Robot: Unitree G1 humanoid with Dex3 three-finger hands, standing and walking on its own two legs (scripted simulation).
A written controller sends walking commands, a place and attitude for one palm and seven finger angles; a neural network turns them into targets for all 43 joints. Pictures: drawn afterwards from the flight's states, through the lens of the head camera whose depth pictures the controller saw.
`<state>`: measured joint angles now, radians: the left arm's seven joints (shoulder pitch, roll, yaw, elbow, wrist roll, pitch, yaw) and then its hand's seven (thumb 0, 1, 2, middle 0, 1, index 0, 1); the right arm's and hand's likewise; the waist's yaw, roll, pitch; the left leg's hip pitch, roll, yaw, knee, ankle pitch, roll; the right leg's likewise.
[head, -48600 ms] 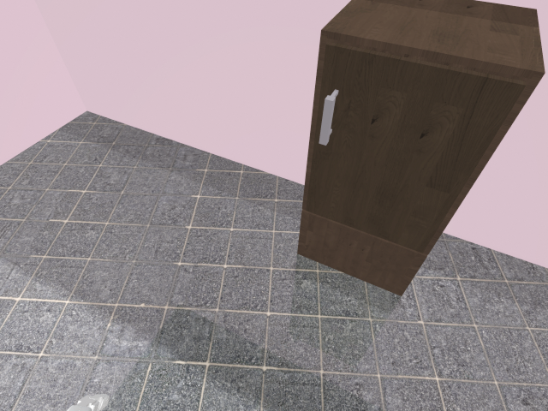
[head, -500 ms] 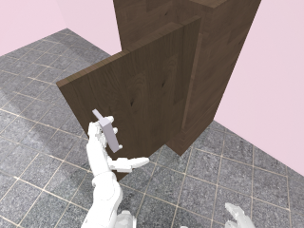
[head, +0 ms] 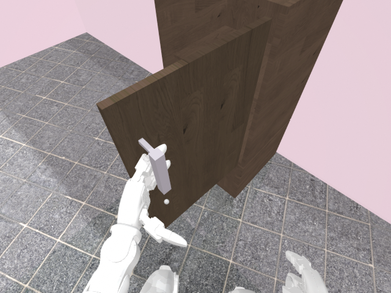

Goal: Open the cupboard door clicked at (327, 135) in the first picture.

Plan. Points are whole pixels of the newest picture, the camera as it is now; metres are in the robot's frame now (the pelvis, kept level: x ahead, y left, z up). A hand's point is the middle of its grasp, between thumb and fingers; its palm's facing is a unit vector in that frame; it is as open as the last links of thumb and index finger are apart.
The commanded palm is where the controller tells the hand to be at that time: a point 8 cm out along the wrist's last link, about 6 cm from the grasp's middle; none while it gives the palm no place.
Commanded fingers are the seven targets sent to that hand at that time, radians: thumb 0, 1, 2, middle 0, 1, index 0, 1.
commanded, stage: slide the hand sideways off the handle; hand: left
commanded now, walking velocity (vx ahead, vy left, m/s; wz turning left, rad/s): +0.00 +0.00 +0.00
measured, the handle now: (154, 167) +0.35 +0.10 +0.06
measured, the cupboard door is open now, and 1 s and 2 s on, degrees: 86 86 86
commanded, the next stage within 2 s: draw the hand back to the body in 1.00 s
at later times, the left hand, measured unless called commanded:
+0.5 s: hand (150, 216) +0.25 +0.10 +0.05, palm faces -0.06 -1.00 +0.00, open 16.3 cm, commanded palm +0.23 +0.16 +0.05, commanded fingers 0.00 -0.50 0.30 -0.15 -0.30 -0.15 -0.30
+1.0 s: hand (117, 239) +0.21 +0.15 +0.05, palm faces -0.01 -1.00 -0.03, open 16.3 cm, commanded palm +0.19 +0.21 +0.05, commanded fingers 0.00 -0.50 0.30 -0.15 -0.30 -0.15 -0.30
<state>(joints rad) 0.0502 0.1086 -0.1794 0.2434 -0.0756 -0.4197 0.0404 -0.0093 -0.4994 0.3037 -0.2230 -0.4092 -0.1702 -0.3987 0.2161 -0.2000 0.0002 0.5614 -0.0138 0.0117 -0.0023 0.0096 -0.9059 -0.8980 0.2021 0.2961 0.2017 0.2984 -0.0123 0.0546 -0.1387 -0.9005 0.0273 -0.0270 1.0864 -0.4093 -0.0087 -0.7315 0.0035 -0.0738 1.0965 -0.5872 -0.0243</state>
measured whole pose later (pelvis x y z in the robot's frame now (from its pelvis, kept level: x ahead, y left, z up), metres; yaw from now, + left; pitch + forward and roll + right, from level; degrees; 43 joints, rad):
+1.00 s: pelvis +0.00 -0.01 -0.02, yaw -1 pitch +15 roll -2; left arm 0.46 0.19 0.06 -0.09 -0.24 -0.42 -0.18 -0.01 -0.50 0.30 -0.15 -0.30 -0.15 -0.30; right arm 0.22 -0.22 -0.01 0.49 0.01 -0.05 -0.06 0.01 -0.91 -0.90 0.20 0.30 0.20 0.30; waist 0.01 0.05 -0.16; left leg -0.98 0.04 -0.04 1.18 -0.46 -0.02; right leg -0.80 0.02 -0.08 1.18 -0.63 -0.03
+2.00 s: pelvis +0.04 +0.02 +0.07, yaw -1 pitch +1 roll -1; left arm 0.54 0.32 0.18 -0.36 -0.05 -0.04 0.15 0.00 0.08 0.55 -0.18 -0.30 -0.18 -0.30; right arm 0.24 -0.22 0.05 0.55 0.02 -0.09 -0.12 0.01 -0.90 -0.90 0.20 0.30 0.20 0.30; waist 0.04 0.06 -0.06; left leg -0.37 0.01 0.03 0.63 -0.29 0.02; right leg -0.20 -0.01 -0.02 0.58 -0.40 0.01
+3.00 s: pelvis +0.04 +0.00 +0.08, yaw -2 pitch +0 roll +0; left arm 0.52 0.39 0.38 -0.41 -0.06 -0.14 0.11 0.02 0.89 0.90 -0.21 -0.30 -0.21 -0.30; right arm 0.15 -0.24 -0.01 0.58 0.01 0.00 -0.10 0.01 -0.90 -0.90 0.20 0.30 0.20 0.30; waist 0.02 0.08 0.01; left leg -0.25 0.04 0.04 0.44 -0.19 -0.01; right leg -0.09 0.03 -0.01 0.38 -0.29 -0.02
